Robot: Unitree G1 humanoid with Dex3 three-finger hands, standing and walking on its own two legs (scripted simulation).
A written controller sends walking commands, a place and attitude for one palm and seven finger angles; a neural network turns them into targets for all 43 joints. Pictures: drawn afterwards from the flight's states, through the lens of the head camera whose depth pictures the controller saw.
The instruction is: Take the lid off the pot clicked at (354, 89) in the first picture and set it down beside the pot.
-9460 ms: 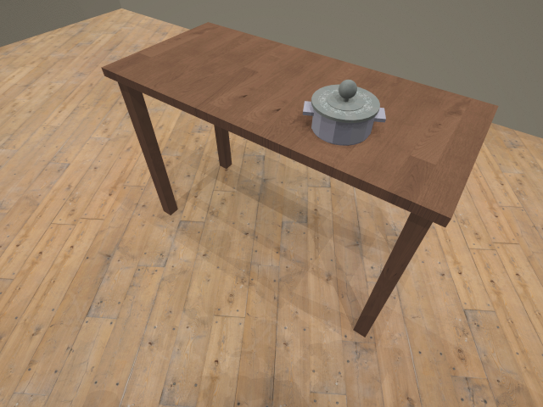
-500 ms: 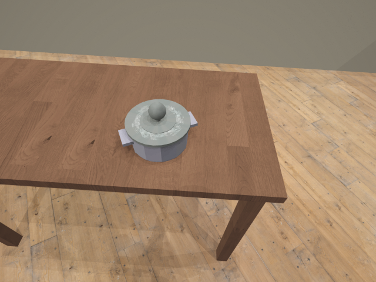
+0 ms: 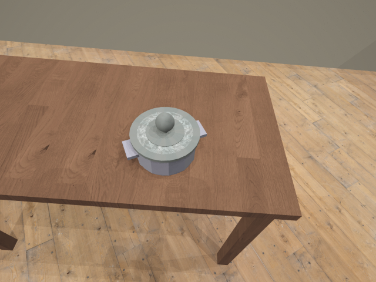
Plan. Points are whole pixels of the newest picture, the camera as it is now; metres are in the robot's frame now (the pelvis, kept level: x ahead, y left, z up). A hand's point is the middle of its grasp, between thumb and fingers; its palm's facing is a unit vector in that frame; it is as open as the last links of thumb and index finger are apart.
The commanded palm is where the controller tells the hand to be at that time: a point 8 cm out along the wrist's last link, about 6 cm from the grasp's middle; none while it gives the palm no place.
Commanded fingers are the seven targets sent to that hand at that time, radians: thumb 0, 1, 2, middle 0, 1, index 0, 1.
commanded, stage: come to a stop and stand still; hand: left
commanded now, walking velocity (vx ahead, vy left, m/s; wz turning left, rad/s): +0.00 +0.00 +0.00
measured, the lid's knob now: (164, 122) +0.44 +0.08 +0.08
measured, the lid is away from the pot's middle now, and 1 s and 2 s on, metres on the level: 0.00 0.00 0.00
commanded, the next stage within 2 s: look again from close up in 0.30 s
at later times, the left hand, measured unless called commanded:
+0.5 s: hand out of the picture -0.02 +0.18 -0.18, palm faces +0.01 -0.99 -0.15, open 7.4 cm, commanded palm none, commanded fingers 0.00 0.90 0.90 -0.20 -0.30 -0.20 -0.30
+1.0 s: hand out of the picture -0.01 +0.18 -0.18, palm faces +0.01 -0.98 -0.18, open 7.4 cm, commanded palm none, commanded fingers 0.00 0.90 0.90 -0.20 -0.30 -0.20 -0.30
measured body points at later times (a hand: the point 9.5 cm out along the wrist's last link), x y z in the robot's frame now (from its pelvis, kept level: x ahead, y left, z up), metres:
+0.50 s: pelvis -0.01 +0.02 +0.00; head +0.02 +0.03 +0.44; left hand -0.02 +0.23 -0.17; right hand +0.00 -0.21 -0.16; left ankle +0.00 +0.11 -0.74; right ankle -0.07 -0.11 -0.74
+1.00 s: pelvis -0.01 +0.01 -0.01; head +0.00 +0.02 +0.44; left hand -0.01 +0.23 -0.17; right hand +0.03 -0.22 -0.15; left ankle +0.00 +0.11 -0.74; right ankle -0.07 -0.11 -0.74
